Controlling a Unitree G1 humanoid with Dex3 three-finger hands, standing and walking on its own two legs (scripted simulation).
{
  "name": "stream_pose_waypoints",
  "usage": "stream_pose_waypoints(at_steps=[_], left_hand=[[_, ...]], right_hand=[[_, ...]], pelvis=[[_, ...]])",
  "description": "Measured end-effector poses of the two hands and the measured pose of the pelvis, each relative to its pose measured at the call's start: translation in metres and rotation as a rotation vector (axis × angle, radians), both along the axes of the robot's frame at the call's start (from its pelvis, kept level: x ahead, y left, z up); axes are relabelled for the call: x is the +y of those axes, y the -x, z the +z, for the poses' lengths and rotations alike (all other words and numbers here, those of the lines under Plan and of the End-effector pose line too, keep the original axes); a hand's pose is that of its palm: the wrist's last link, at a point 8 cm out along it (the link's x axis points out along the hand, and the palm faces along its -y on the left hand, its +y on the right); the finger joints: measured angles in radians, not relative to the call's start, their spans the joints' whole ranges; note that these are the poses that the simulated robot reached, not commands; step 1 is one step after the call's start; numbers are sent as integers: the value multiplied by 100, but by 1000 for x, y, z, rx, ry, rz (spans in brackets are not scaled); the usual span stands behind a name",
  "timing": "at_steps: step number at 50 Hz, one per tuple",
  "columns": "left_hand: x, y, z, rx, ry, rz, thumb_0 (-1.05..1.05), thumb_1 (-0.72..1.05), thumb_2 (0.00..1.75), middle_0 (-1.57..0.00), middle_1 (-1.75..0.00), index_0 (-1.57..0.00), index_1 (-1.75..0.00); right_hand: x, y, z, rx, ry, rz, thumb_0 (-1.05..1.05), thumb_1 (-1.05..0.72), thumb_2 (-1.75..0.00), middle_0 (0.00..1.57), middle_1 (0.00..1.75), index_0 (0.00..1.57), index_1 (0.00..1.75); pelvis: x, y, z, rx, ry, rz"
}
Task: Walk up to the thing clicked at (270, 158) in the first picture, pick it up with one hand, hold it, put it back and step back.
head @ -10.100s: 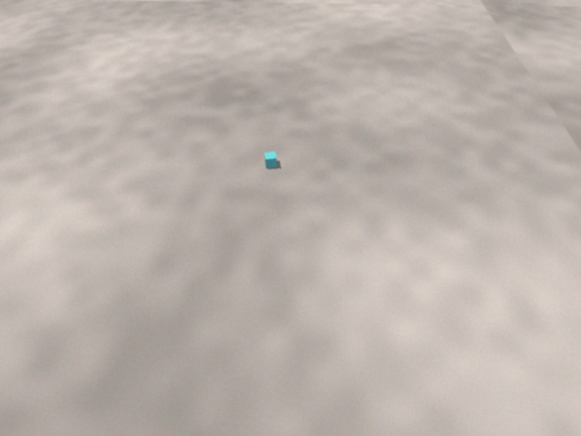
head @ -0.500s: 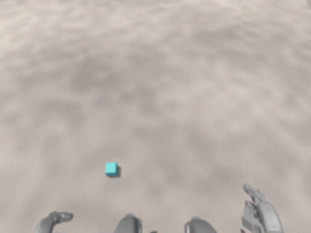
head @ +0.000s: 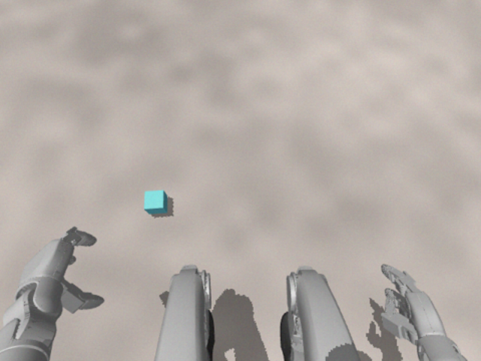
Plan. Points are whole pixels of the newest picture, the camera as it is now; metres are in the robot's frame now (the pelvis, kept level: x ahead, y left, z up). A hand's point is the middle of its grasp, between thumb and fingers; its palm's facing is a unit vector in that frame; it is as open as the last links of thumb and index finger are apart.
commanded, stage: rise first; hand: left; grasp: from above
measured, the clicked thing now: (156, 202) +0.52 +0.30 -0.52
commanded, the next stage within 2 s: none
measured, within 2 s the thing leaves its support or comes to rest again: neither
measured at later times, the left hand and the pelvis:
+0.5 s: hand (106, 225) +0.39 +0.34 -0.28, palm faces -0.45 -0.16 -0.88, open 12.5 cm; pelvis -0.05 +0.00 -0.16, yaw -5 degrees
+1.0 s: hand (116, 210) +0.45 +0.35 -0.34, palm faces -0.44 -0.03 -0.90, open 12.7 cm; pelvis -0.04 +0.01 -0.21, yaw -8 degrees
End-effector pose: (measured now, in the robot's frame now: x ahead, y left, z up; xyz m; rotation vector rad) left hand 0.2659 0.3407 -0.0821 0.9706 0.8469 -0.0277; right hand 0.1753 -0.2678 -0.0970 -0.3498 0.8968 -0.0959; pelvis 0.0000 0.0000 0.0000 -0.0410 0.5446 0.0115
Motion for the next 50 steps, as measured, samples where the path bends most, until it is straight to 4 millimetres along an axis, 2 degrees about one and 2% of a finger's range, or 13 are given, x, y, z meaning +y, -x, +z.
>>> stream_pose_waypoints(at_steps=[7,13,21,28,36,50], left_hand=[[6,-42,-49,-29,-122,-152,0,-31,78,-34,-82,-34,-83],[7,-77,-85,-52,-201,-281,0,-31,80,-32,-82,-32,-83],[6,-116,-122,-105,-272,-400,0,-29,81,-33,-79,-33,-80],[10,-138,-148,-122,-324,-468,0,-26,80,-33,-77,-33,-78],[12,-158,-173,-137,-375,-535,0,-27,80,-32,-78,-32,-78],[10,-185,-204,-128,-400,-532,0,-29,80,-29,-83,-30,-82]], right_hand=[[-7,39,-77,144,-9,-14,1,-94,-90,21,30,20,30],[-8,85,-126,272,-3,-37,1,-94,-90,21,30,20,30],[-10,146,-158,424,32,-97,1,-92,-90,21,30,20,30],[-10,182,-172,529,69,-135,1,-91,-90,21,30,20,30],[-7,195,-185,604,99,-127,1,-91,-90,21,30,20,30],[0,179,-198,614,117,-76,0,-91,-90,21,30,20,30]], pelvis=[[-4,20,-59,48,11,-11],[-4,35,-103,52,27,-23],[0,48,-145,38,55,-39],[5,51,-171,28,75,-47],[9,50,-193,23,92,-53],[11,42,-208,33,113,-68]])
